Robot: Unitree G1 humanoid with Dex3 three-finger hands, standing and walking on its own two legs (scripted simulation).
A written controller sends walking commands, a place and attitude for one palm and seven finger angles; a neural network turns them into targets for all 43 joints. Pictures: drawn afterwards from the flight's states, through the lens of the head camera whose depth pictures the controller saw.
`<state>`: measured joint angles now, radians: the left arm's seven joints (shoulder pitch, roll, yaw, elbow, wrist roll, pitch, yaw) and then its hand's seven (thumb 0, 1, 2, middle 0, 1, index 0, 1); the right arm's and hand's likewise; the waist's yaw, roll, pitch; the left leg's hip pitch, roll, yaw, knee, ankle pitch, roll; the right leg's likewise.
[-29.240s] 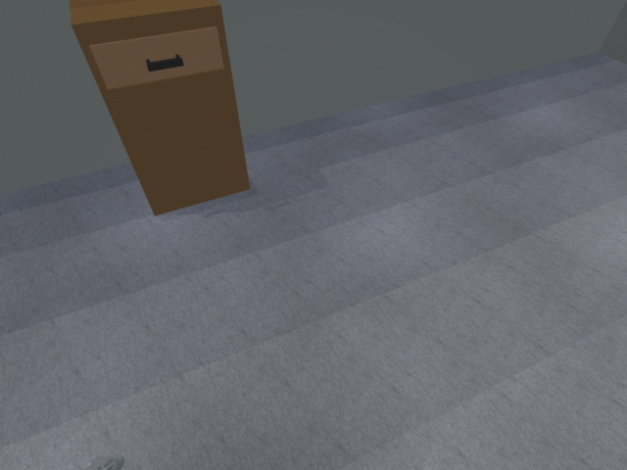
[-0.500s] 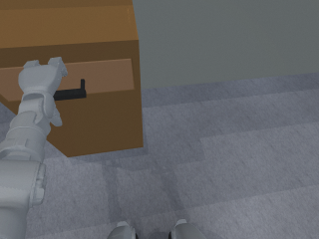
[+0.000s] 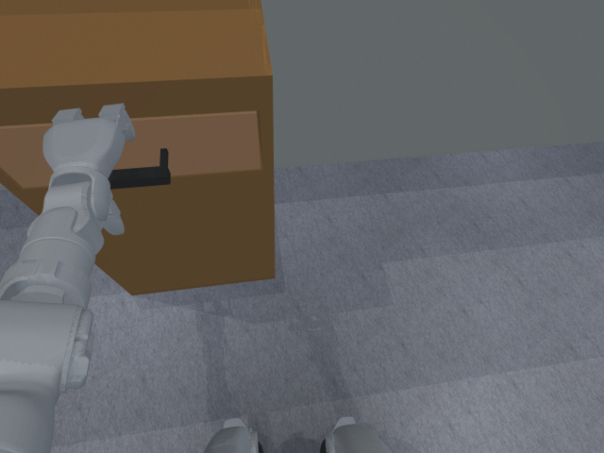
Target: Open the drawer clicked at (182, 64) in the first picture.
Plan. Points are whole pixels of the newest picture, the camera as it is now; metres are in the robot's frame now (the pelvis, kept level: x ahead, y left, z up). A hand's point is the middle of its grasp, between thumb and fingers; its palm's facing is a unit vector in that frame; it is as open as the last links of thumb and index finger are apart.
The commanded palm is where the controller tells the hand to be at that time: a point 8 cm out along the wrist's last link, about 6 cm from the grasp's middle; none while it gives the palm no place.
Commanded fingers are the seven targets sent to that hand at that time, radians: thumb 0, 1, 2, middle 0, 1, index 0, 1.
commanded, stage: re-aim the fingers above the handle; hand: left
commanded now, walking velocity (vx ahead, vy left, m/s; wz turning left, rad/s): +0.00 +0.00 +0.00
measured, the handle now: (131, 167) +0.55 +0.24 -0.04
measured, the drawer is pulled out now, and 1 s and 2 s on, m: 0.00 0.00 0.00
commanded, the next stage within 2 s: lower the fingers behind the handle in 0.50 s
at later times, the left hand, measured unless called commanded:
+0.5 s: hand (105, 173) +0.50 +0.24 +0.02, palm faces -0.10 -0.04 -0.99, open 13.9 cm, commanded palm +0.49 +0.24 +0.07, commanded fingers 0.00 -0.50 0.30 -0.30 -1.20 -0.30 -1.20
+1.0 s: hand (112, 182) +0.50 +0.25 -0.01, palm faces -0.08 -0.04 -1.00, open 13.8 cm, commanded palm +0.50 +0.23 +0.04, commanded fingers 0.00 -0.50 0.30 -0.30 -1.20 -0.30 -1.20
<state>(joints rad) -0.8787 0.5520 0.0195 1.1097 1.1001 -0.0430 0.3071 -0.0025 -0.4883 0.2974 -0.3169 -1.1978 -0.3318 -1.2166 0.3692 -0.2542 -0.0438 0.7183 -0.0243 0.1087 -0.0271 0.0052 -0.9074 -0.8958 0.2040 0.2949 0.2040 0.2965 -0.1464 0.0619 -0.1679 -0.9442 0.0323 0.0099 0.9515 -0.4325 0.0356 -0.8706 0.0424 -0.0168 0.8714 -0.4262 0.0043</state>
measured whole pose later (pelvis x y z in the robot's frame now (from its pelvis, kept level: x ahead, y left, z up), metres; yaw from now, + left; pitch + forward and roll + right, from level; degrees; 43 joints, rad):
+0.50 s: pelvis +0.00 -0.01 +0.00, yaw +0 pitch +24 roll -3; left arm -0.88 0.57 0.02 1.13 1.09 -0.06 0.29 0.00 -0.49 0.30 -0.32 -1.20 -0.31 -1.20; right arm 0.39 -0.26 -0.05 0.73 -0.02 0.11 -0.04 0.01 -0.91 -0.90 0.20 0.29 0.20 0.30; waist -0.15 0.06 -0.17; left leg -0.94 0.04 0.00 0.94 -0.43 0.03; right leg -0.87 0.05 -0.02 0.87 -0.43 0.00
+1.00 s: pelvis +0.00 +0.00 -0.01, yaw +0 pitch +27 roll -4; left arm -0.89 0.58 0.03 1.14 1.12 -0.09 0.33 0.00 -0.49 0.30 -0.32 -1.20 -0.32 -1.21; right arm 0.38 -0.25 -0.04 0.72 -0.03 0.09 -0.03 0.01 -0.91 -0.90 0.20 0.29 0.20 0.30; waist -0.16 0.06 -0.18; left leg -1.03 0.04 0.00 1.02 -0.45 0.03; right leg -0.96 0.05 -0.02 0.95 -0.45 0.00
